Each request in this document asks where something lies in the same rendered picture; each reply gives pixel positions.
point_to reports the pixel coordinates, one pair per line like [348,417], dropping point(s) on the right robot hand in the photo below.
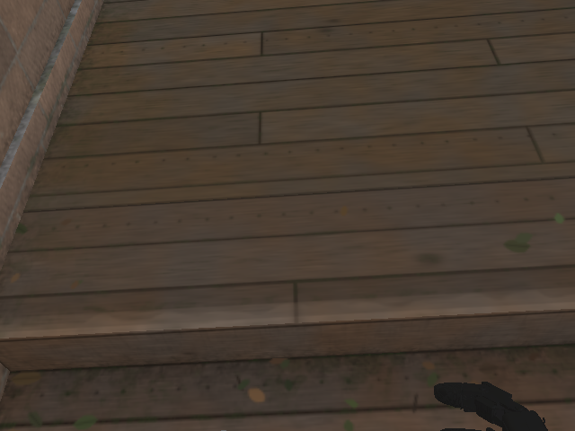
[490,403]

